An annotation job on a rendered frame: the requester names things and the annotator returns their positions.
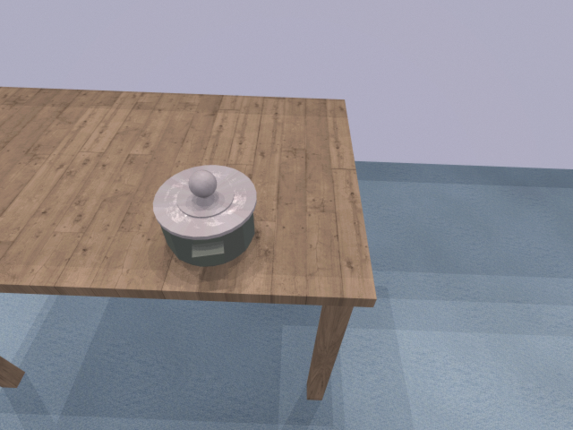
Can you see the knob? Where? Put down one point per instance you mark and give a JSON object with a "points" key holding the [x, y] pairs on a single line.
{"points": [[202, 183]]}

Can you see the lid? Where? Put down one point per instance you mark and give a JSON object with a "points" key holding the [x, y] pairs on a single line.
{"points": [[185, 215]]}

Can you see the table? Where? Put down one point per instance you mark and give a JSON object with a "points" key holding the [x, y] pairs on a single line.
{"points": [[79, 170]]}

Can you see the pot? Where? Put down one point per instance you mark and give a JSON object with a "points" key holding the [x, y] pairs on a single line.
{"points": [[214, 251]]}

